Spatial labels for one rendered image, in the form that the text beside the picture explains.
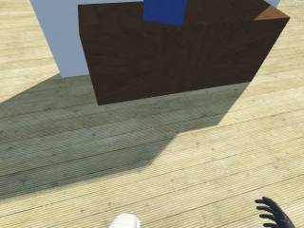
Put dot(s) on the pedestal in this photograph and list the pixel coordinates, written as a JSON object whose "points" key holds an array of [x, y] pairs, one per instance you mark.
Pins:
{"points": [[220, 43]]}

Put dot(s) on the carton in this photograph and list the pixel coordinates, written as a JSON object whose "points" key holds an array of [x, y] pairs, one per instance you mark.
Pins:
{"points": [[164, 11]]}

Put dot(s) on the left robot thigh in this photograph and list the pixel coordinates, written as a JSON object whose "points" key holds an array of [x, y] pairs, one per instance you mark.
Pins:
{"points": [[125, 220]]}

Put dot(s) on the robot right hand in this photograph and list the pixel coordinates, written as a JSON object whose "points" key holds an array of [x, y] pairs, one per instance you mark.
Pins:
{"points": [[278, 216]]}

